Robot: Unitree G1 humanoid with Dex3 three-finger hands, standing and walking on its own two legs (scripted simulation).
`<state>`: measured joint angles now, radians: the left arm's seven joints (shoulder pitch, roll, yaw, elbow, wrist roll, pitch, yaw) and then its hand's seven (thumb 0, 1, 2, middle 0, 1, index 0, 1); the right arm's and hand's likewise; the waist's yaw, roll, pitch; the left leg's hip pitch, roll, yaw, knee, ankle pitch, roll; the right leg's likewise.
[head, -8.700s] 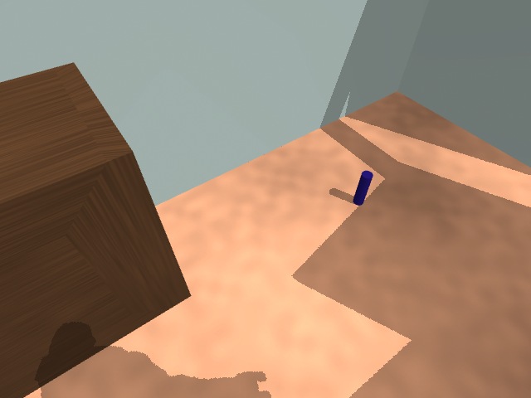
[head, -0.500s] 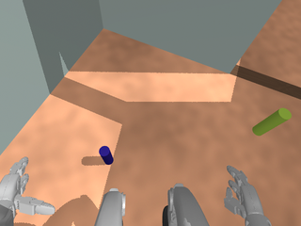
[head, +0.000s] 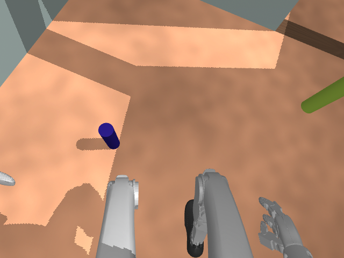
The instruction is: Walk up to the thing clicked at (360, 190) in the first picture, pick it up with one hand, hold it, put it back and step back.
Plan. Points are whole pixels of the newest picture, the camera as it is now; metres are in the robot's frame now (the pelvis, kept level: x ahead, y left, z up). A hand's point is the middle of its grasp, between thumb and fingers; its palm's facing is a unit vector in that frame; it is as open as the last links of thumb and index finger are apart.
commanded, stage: go down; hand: left
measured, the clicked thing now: (110, 137) +0.47 +0.19 -0.40
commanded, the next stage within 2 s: approach in 1.28 s
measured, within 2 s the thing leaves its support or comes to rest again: neither
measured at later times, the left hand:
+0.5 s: hand out of the picture +0.38 +0.37 -0.08, palm faces +0.08 -0.99 -0.12, open 17.4 cm
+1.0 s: hand out of the picture +0.39 +0.39 -0.09, palm faces +0.07 -0.99 -0.10, open 17.4 cm
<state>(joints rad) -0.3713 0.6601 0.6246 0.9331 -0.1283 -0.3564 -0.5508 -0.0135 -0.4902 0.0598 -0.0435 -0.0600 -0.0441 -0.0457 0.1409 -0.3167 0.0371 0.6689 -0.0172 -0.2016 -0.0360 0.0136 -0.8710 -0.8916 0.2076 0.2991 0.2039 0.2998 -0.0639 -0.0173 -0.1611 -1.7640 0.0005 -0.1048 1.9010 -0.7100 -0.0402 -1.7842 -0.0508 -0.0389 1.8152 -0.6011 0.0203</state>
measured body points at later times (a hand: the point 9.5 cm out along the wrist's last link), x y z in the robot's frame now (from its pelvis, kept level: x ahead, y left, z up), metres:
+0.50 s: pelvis -0.02 +0.01 -0.07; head +0.18 +0.06 +0.33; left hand +0.37 +0.43 -0.07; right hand +0.13 -0.27 -0.17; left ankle +0.06 +0.13 -0.46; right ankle +0.09 -0.14 -0.46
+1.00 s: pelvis -0.02 +0.01 -0.09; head +0.18 +0.07 +0.30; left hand +0.38 +0.44 -0.08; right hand +0.10 -0.27 -0.19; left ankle +0.06 +0.13 -0.46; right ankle +0.09 -0.14 -0.46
